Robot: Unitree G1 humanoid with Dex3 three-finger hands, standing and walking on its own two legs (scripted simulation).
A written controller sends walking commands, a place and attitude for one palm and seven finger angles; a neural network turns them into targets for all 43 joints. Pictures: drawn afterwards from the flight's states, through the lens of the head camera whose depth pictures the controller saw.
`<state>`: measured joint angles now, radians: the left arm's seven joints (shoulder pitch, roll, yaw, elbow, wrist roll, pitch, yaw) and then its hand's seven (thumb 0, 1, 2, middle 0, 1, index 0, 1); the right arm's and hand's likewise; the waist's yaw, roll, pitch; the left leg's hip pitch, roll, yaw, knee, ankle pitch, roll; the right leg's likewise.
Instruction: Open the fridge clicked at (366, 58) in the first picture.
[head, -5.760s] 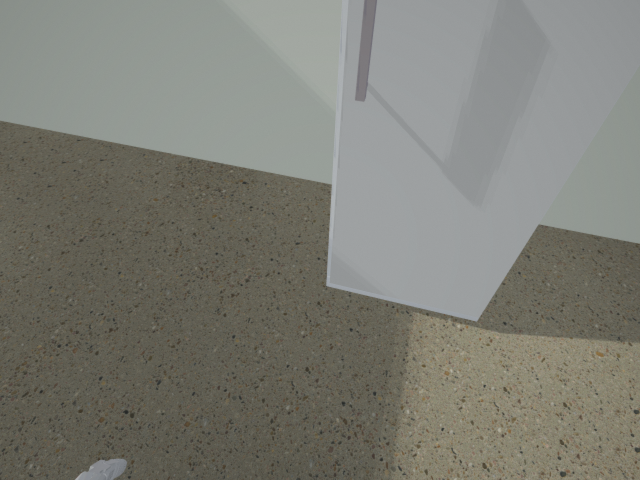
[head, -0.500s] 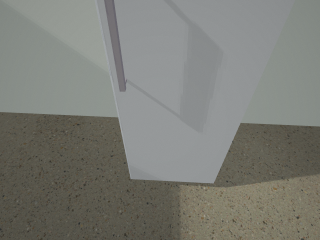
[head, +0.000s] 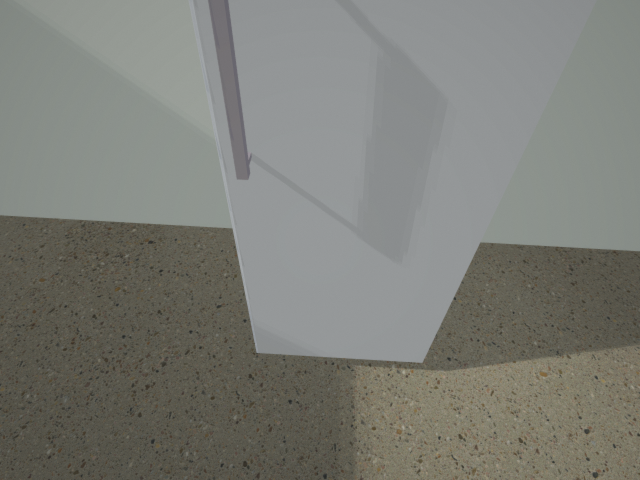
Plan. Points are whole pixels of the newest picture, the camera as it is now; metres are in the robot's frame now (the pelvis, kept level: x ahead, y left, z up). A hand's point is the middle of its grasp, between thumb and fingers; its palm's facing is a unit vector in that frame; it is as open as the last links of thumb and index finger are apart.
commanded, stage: look again from close up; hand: left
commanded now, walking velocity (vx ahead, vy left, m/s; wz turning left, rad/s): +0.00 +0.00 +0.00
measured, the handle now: (229, 52) +0.59 +0.17 +0.26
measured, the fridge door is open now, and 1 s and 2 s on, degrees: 0 0 0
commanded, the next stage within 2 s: none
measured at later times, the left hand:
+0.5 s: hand out of the picture +0.00 +0.18 -0.18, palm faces +0.01 -0.98 -0.21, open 7.4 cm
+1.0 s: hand out of the picture +0.00 +0.17 -0.18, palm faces +0.02 -0.98 -0.19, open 7.4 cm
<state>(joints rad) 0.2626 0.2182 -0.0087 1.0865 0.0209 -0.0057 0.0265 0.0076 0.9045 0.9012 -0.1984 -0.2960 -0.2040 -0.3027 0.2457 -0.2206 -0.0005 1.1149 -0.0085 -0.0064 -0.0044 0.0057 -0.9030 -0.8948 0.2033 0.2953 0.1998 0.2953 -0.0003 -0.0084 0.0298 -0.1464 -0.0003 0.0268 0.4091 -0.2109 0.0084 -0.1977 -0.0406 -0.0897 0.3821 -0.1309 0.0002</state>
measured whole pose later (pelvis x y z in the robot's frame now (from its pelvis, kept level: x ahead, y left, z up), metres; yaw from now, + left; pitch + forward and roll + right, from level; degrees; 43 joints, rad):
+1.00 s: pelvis +0.01 +0.00 +0.00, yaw -1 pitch -2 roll +0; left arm 0.33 0.14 0.00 1.10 0.02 -0.01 0.04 0.01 0.91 0.90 -0.20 -0.30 -0.20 -0.30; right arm 0.31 -0.14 0.00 1.12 -0.01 -0.01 -0.02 0.00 -0.90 -0.90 0.20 0.30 0.20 0.30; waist 0.00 0.00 0.02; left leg -0.15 0.00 0.04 0.42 -0.23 0.01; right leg -0.22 -0.04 -0.07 0.41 -0.15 0.01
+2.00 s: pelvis +0.02 +0.00 +0.00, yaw -1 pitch -2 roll +0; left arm 0.26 0.19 0.00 1.10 0.02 -0.02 0.03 0.01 0.91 0.90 -0.20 -0.30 -0.20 -0.30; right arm 0.26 -0.20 0.00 1.13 -0.01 -0.02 -0.02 0.00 -0.90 -0.89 0.20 0.30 0.20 0.30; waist 0.00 0.00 0.03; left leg -0.12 0.01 0.04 0.39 -0.24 0.01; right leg -0.19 -0.03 -0.07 0.38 -0.16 0.00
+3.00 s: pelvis +0.04 -0.01 +0.00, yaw -1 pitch -1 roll +0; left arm 0.20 0.26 0.00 1.11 0.02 -0.02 0.01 0.01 0.90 0.90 -0.20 -0.30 -0.20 -0.30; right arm 0.20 -0.27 0.01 1.13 -0.01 -0.02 -0.01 0.01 -0.90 -0.89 0.20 0.30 0.20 0.30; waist 0.00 0.00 0.03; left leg -0.07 0.02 0.03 0.32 -0.22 -0.01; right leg -0.15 -0.02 -0.09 0.33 -0.16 -0.01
